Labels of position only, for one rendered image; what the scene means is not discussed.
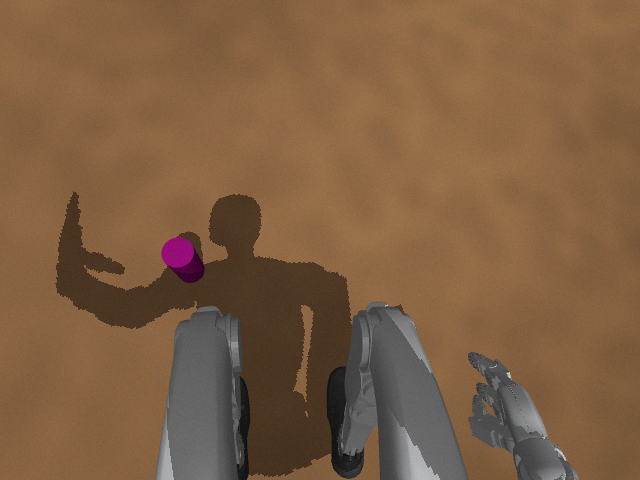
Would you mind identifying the right robot hand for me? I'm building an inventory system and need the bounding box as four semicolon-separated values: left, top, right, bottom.
468;352;549;454

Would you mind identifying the right robot arm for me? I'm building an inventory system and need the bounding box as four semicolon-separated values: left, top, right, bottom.
513;438;579;480

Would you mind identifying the can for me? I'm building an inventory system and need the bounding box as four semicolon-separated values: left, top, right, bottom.
161;237;205;283

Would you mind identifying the right robot foot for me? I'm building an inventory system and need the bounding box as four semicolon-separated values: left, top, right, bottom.
327;366;364;479

